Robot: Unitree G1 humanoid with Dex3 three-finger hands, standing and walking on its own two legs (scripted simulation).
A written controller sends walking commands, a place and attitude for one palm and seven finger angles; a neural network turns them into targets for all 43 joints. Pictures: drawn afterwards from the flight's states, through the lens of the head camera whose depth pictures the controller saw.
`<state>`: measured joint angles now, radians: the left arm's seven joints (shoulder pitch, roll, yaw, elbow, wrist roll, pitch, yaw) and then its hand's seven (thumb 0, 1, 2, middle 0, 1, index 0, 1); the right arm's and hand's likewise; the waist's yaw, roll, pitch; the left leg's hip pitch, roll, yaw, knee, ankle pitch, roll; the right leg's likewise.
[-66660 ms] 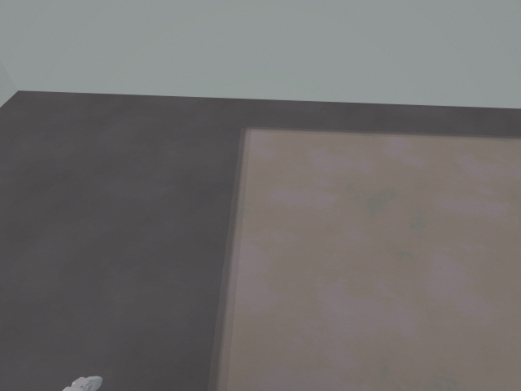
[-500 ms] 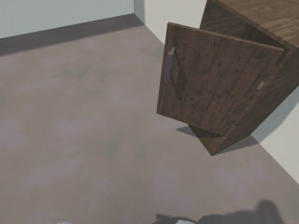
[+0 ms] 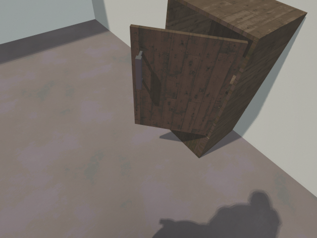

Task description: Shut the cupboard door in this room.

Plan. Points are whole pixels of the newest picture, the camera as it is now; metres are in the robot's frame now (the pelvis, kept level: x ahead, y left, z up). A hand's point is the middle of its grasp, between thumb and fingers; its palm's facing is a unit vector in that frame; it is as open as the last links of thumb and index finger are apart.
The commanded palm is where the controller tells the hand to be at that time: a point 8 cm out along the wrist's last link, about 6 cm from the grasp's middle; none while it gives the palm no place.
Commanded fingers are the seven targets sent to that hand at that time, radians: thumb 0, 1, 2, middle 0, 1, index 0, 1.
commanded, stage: take the last steps up to it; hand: left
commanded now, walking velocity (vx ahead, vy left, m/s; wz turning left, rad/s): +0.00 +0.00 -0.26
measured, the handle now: (139, 70) +0.74 +0.12 -0.04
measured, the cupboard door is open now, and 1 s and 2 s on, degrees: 41 41 41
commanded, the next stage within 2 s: come to a stop and stand still in 0.82 s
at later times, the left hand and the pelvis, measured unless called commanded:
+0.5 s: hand out of the picture +0.05 +0.16 -0.17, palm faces +0.00 -0.99 -0.15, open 7.4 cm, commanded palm none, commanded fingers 0.00 0.90 0.90 -0.20 -0.30 -0.20 -0.30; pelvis +0.07 -0.01 +0.01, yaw -3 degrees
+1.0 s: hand (125, 177) +0.32 +0.12 -0.15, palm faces -0.08 -0.97 -0.22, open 7.4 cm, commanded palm none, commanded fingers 0.00 0.90 0.90 -0.20 -0.30 -0.20 -0.30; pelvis +0.22 -0.05 +0.00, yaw -5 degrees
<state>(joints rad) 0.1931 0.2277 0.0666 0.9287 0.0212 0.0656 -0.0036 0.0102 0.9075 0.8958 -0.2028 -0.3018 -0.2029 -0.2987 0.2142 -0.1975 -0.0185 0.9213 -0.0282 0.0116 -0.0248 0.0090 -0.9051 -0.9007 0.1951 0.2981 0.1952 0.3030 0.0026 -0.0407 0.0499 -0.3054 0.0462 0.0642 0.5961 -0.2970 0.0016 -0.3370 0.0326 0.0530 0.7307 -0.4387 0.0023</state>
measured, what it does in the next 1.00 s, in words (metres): walks ahead: right foot, then left foot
